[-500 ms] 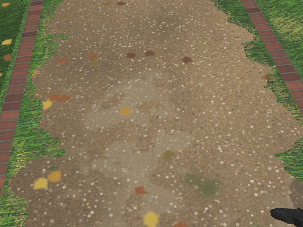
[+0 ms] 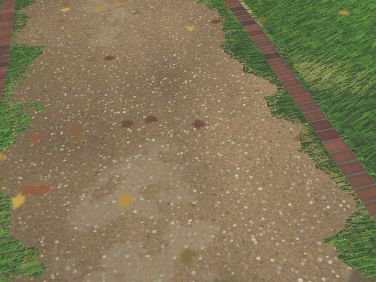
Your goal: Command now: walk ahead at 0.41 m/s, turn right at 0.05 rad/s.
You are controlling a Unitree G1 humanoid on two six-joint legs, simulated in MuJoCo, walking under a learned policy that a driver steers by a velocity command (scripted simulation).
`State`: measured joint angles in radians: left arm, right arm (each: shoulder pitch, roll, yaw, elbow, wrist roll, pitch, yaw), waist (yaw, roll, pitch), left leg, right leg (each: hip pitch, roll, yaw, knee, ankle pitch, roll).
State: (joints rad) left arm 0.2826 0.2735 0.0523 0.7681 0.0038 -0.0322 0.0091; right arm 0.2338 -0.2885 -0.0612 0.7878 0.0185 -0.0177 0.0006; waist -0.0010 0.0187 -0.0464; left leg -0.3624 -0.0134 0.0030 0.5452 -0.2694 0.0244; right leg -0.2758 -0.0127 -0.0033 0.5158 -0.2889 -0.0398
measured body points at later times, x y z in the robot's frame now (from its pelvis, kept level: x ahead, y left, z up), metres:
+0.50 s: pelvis +0.22 +0.06 -0.01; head +0.26 +0.06 +0.44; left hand +0.23 +0.34 -0.14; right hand +0.41 -0.19 -0.10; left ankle +0.28 +0.15 -0.74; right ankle +0.08 -0.10 -0.64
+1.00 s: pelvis +0.50 +0.01 -0.01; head +0.54 -0.01 +0.44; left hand +0.68 +0.26 -0.10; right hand +0.53 -0.27 -0.15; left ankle +0.35 +0.15 -0.65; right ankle +0.59 -0.08 -0.74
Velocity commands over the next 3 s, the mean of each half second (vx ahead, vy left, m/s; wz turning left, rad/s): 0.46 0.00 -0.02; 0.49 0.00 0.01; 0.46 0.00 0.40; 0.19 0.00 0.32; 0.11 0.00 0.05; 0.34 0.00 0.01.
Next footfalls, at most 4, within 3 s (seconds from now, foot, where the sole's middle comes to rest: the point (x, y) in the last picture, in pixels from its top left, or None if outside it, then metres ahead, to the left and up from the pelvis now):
0.40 left None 0.32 0.15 -0.77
0.90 right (228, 256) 0.63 -0.09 -0.77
1.46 left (159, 196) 0.90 0.18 -0.77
1.96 right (201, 169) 1.04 0.00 -0.77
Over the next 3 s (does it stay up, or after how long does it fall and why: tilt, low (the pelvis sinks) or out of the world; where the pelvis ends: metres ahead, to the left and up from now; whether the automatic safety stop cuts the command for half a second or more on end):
stays up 1.13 0.14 0.01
